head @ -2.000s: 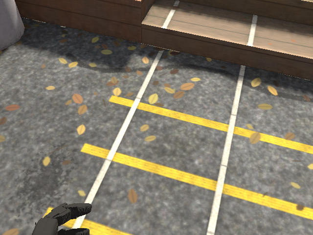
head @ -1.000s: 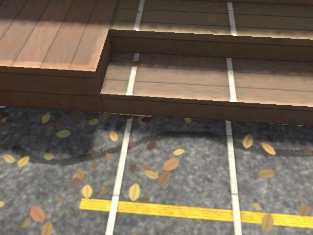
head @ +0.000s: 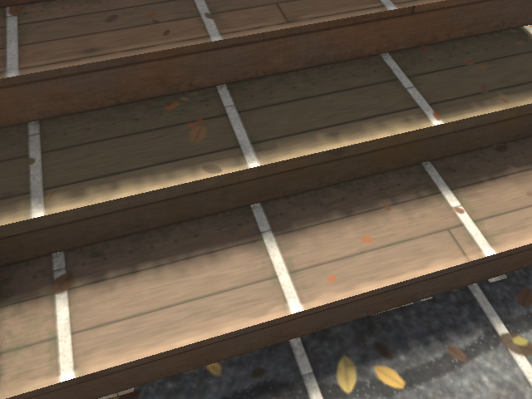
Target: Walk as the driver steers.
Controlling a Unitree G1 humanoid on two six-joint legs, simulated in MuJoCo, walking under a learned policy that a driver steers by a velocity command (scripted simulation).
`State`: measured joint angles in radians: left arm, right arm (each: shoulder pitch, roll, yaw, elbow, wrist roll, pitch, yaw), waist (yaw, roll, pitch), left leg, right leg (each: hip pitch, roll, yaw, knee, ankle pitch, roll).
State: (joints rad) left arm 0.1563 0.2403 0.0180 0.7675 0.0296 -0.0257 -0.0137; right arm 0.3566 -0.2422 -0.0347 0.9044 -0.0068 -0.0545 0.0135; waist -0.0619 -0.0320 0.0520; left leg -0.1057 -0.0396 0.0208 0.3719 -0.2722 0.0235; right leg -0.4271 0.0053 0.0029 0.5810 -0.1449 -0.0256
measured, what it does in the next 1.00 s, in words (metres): walks ahead: right foot, then left foot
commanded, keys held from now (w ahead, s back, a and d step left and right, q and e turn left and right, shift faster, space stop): no key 0.58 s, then w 0.40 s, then w+q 0.02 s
